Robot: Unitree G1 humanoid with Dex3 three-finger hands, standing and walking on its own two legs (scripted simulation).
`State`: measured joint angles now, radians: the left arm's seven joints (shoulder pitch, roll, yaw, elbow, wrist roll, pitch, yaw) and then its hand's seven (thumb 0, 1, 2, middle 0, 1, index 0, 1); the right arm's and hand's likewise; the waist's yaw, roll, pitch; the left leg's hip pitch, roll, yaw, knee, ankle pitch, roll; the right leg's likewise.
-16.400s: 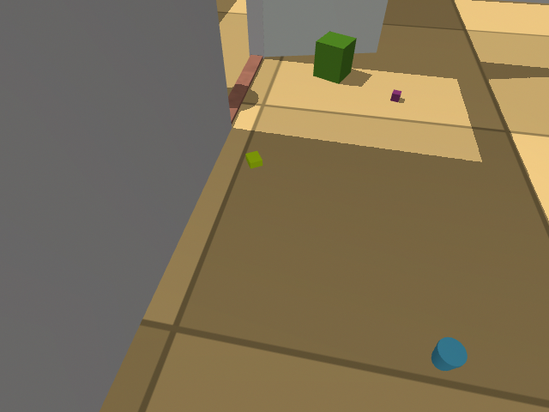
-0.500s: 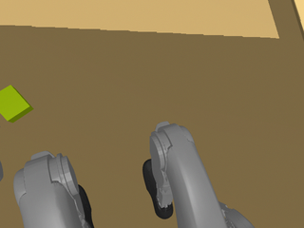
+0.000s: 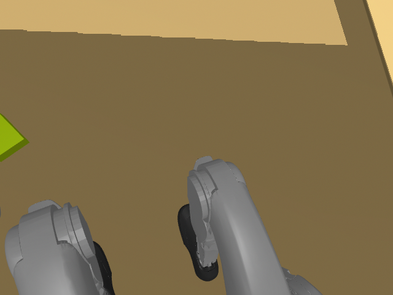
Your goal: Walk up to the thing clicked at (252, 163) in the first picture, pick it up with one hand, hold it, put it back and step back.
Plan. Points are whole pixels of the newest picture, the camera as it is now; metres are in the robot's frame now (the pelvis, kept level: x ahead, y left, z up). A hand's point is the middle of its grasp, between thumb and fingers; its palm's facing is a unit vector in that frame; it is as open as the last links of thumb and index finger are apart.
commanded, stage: approach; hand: left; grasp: from above
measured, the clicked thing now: out of the picture +0.48 +0.31 -0.29
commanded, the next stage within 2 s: rest palm in 0.42 s
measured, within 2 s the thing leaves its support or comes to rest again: neither
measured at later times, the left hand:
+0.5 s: hand out of the picture +0.43 +0.31 -0.20, palm faces -0.43 -0.30 -0.85, open 14.3 cm
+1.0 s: hand out of the picture +0.45 +0.30 -0.24, palm faces -0.38 -0.32 -0.87, open 14.3 cm
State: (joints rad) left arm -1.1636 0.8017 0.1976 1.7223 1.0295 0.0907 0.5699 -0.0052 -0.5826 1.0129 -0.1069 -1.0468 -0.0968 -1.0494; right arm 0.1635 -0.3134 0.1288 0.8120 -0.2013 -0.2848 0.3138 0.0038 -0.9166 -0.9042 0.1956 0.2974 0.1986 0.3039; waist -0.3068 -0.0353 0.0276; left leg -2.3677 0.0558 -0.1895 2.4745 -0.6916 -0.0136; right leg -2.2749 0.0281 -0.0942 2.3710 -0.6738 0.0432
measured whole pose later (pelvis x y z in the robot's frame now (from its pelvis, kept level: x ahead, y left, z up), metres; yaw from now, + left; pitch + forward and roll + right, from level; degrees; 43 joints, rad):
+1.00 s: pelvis +0.00 +0.00 +0.00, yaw -2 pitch +30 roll -11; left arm -1.18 0.92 0.27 1.85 1.02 0.08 0.63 0.00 -0.57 0.99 -0.10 -1.02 -0.09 -1.02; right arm 0.15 -0.34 0.23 0.74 -0.23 -0.32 0.33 0.00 -0.91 -0.91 0.19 0.30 0.20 0.30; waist -0.40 -0.09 0.16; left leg -2.35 0.06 -0.23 2.50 -0.71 -0.01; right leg -2.24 0.04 -0.12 2.36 -0.67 0.05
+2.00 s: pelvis -0.01 +0.01 +0.01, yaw -5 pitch +27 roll -16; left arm -1.25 1.07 0.20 1.88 1.01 0.06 0.72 0.00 -0.52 0.95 -0.10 -1.04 -0.10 -1.03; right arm 0.13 -0.39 0.35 0.67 -0.26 -0.38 0.35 0.01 -0.93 -0.91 0.19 0.30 0.20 0.30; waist -0.46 -0.17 0.27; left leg -2.32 0.06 -0.30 2.52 -0.72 -0.01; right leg -2.17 0.06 -0.18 2.32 -0.66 0.07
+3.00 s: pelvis -0.01 +0.01 +0.01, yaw -6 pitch +27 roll -16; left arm -1.21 1.08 0.20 1.84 0.99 0.07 0.68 0.00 -0.09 0.61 -0.42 -0.77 -0.44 -0.74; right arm 0.13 -0.40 0.37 0.62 -0.25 -0.35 0.34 0.01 -0.92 -0.91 0.19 0.30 0.20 0.30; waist -0.45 -0.18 0.29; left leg -2.31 0.06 -0.30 2.49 -0.71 0.00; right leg -2.16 0.06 -0.19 2.28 -0.64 0.07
